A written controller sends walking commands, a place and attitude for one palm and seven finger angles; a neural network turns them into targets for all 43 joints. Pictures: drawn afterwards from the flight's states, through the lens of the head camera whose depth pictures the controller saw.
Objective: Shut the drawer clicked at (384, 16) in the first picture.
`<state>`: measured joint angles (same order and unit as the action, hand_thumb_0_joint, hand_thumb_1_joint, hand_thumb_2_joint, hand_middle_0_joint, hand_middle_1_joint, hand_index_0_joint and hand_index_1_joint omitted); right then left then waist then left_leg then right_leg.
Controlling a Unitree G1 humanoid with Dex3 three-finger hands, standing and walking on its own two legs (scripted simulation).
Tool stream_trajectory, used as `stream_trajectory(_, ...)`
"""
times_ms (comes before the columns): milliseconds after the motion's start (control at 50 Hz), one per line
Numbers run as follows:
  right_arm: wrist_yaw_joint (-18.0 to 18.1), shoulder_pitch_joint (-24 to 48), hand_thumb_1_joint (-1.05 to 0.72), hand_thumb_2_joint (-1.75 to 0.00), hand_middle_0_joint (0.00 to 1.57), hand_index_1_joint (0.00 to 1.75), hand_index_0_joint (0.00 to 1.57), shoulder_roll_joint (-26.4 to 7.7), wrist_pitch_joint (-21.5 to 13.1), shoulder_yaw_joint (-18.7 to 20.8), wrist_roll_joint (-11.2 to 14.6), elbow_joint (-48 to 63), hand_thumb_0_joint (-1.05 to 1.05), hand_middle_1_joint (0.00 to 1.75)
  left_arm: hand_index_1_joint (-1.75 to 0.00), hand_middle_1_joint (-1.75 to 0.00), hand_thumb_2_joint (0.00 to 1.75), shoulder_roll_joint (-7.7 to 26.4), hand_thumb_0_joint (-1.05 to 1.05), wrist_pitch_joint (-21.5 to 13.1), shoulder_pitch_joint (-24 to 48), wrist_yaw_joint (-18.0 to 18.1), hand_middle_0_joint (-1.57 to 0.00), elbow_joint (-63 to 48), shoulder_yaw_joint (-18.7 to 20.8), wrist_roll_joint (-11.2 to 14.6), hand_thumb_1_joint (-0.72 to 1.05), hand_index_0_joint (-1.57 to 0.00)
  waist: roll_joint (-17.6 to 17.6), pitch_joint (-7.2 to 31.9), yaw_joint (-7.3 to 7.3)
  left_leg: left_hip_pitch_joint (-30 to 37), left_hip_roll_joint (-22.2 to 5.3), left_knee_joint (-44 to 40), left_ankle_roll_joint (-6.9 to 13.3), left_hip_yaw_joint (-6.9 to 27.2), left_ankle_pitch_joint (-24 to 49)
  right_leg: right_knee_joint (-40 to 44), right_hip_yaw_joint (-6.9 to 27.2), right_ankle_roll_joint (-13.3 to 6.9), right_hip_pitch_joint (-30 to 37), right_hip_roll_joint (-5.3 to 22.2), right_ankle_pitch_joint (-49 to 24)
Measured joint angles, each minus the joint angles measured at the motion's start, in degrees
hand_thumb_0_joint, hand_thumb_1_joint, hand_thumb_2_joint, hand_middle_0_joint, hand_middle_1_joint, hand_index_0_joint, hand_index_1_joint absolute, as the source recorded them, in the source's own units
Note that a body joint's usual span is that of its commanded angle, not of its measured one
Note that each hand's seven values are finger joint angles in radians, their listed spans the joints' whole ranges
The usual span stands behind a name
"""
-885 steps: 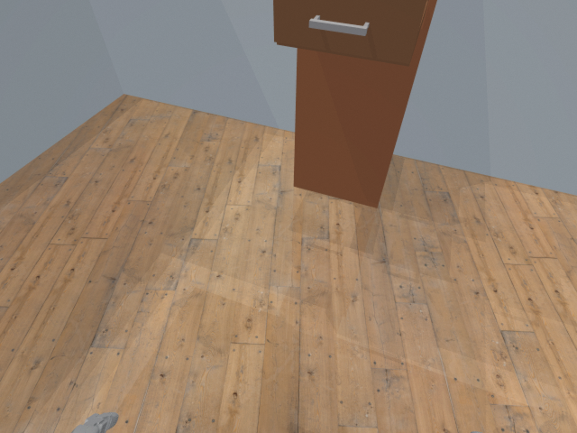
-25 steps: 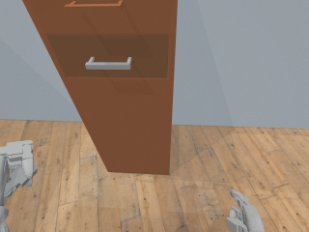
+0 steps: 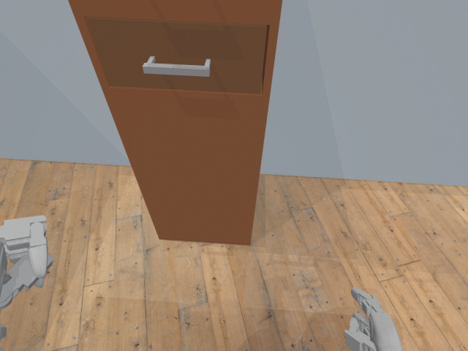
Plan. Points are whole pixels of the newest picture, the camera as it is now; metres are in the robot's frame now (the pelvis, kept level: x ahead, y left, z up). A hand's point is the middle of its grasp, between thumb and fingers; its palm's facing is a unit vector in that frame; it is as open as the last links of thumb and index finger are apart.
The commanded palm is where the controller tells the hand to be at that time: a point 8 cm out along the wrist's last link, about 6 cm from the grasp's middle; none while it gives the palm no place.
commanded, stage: step back with the hand held close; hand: left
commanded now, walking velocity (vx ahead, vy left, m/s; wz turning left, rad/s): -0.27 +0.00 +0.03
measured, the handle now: (178, 65) +0.66 +0.18 +0.15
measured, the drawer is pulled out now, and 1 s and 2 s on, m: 0.00 0.00 0.00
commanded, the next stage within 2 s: stop stepping back and stand still in 0.46 s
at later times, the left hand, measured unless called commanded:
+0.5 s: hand (38, 326) +0.12 +0.21 +0.16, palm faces +0.17 -0.85 -0.50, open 3.2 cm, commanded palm +0.03 +0.28 +0.18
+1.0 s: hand out of the picture +0.01 +0.24 +0.18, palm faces +0.30 -0.84 -0.45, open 3.2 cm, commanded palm -0.05 +0.30 +0.18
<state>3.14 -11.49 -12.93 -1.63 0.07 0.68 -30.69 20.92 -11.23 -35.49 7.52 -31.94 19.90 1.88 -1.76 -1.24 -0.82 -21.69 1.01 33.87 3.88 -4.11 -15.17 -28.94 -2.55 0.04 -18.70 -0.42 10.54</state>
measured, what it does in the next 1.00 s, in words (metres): walks backwards: right foot, then left foot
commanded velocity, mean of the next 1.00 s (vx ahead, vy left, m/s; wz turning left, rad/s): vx -0.16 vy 0.02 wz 0.01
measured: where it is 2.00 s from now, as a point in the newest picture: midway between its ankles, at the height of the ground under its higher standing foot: outside the picture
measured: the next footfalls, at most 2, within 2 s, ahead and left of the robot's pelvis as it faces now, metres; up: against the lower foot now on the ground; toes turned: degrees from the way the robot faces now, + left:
right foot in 0.46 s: -0.17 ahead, -0.11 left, +0.00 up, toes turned -2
left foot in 0.70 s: -0.05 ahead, +0.09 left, +0.00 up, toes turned -2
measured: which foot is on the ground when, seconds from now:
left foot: down 0.00-0.56, up 0.58-0.68, down 0.70-1.00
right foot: down 0.00-0.10, up 0.12-0.44, down 0.46-1.00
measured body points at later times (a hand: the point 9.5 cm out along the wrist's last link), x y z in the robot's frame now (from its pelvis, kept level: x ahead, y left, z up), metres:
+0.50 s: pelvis -0.11 +0.00 +0.00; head -0.03 +0.02 +0.44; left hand +0.10 +0.26 +0.19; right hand +0.11 -0.21 -0.08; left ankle +0.06 +0.06 -0.73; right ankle -0.21 -0.10 -0.73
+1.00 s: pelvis -0.19 +0.02 +0.01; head -0.20 +0.03 +0.46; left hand -0.02 +0.29 +0.20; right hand -0.03 -0.22 -0.06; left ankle -0.09 +0.10 -0.73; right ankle -0.22 -0.10 -0.73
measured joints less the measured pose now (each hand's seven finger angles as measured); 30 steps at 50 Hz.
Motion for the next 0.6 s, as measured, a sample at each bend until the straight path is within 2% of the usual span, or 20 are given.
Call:
stream_trajectory(40,0.01,-0.38,-0.90,-0.90,0.20,0.30,0.20,-0.01,-0.26,-0.08,-0.19,-0.44,0.01,0.30,-1.60,-1.60,0.90,-0.04,0.01,-0.38,-0.07,0.35,-1.41,-0.73,-0.56,-0.06,0.89,-1.40,0.50,-0.22,0.17,-0.87,0.18,0.51,-0.23,0.60,-0.09,0.41,-0.19,0.08,-0.40,-0.08,-0.77)
stream_trajectory(100,0.33,-0.97,-0.90,-0.90,0.20,0.30,0.20,-0.05,-0.69,-0.27,-0.35,-0.86,0.01,0.30,-1.60,-1.60,0.90,0.77,0.01,-1.10,-0.03,0.76,-1.41,-1.95,-0.54,-0.45,0.89,-1.40,1.17,-0.91,0.69,-1.22,0.07,-0.50,1.13,0.81,4.70,0.00,-0.25,0.53,-1.01,-0.38,-0.49)
stream_trajectory(180,0.85,-2.53,-0.90,-0.90,0.20,0.30,0.20,0.47,-2.05,0.11,-0.81,-1.33,0.01,0.30,-1.60,-1.60,0.90,2.97,0.01,-1.97,1.31,0.51,-1.41,-2.02,1.29,-1.94,0.89,-1.40,0.67,-0.84,1.88,-1.70,0.34,-2.04,2.29,2.67,6.06,-11.44,2.42,1.01,-1.65,-2.82,6.32)
stream_trajectory(240,0.43,-3.44,-0.90,-0.90,0.20,0.30,0.20,1.21,-3.35,0.15,-1.14,-2.10,0.01,0.30,-1.60,-1.60,0.90,3.94,0.01,-3.08,0.39,0.75,-1.41,-3.13,3.80,-1.50,0.89,-1.40,0.23,1.31,1.55,-2.74,-0.01,-4.85,2.21,3.41,8.28,-14.60,3.10,0.82,1.86,-4.00,11.05)
stream_trajectory(320,-0.42,-1.63,-0.90,-0.90,0.20,0.30,0.20,2.43,-4.98,-0.44,-1.60,-3.19,0.01,0.30,-1.60,-1.60,0.90,3.59,0.01,-4.18,-1.51,0.88,-1.41,-4.07,4.93,0.16,0.89,-1.40,1.54,3.13,-0.18,-4.27,-0.56,-10.15,1.88,1.37,12.08,-8.10,3.32,0.27,7.75,-3.16,16.42)
stream_trajectory(400,-1.28,2.94,-0.90,-0.90,0.20,0.30,0.21,2.64,-5.97,-0.83,-2.04,-3.31,0.01,0.30,-1.60,-1.60,0.90,3.04,0.01,-3.79,1.02,-0.16,-1.41,-3.69,2.01,0.90,0.90,-1.40,2.01,0.79,-1.35,-5.76,-1.00,-14.58,1.42,-0.55,16.80,2.22,3.01,-0.10,11.83,-2.71,13.73)
stream_trajectory(460,-2.01,6.69,-0.90,-0.90,0.20,0.30,0.21,2.96,-5.40,-1.15,-2.21,-2.17,0.01,0.30,-1.60,-1.60,0.90,5.19,0.01,-3.55,2.88,-1.46,-1.41,-5.04,1.38,1.25,0.90,-1.40,3.18,-2.50,-1.29,-6.82,-0.76,-15.91,1.20,-2.20,19.88,5.52,2.86,-0.20,12.18,-2.49,10.80)
stream_trajectory(520,-2.41,8.48,-0.90,-0.90,0.20,0.30,0.21,2.12,-4.07,-0.93,-1.94,-1.08,0.01,0.30,-1.60,-1.60,0.90,6.79,0.01,-3.54,3.27,-2.97,-1.41,-6.61,1.27,2.09,0.89,-1.40,-0.41,-5.18,0.08,-7.48,-2.72,-15.91,0.68,-0.39,22.29,4.52,1.19,-1.64,11.38,-4.97,10.87)
stream_trajectory(540,-2.46,8.09,-0.90,-0.90,0.20,0.30,0.21,2.13,-3.45,-0.88,-1.49,-1.01,0.01,0.30,-1.60,-1.60,0.90,7.75,0.01,-3.78,2.06,-3.20,-1.41,-7.42,2.04,2.64,0.89,-1.40,-1.11,-5.15,0.47,-7.95,-3.19,-14.79,0.04,0.37,21.33,4.52,0.76,-1.84,11.44,-5.61,9.96)
stream_trajectory(560,-2.36,7.25,-0.90,-0.90,0.20,0.30,0.21,2.35,-2.82,-0.96,-0.80,-1.22,0.01,0.30,-1.60,-1.60,0.90,8.73,0.01,-4.24,0.22,-3.22,-1.41,-8.23,3.14,3.22,0.89,-1.40,-0.98,-4.58,0.66,-8.67,-3.15,-12.06,-1.01,1.09,16.97,4.17,0.67,-2.05,11.45,-5.77,9.64)
stream_trajectory(600,-1.92,4.56,-0.90,-0.90,0.20,0.30,0.21,2.95,-1.69,-1.02,0.24,-2.23,0.01,0.30,-1.60,-1.60,0.90,9.79,0.01,-5.09,-3.86,-2.94,-1.41,-9.22,5.38,3.99,0.89,-1.40,1.07,-2.27,0.37,-10.62,-1.62,-0.89,-2.95,2.54,6.69,2.76,1.34,-2.42,11.32,-4.73,10.15)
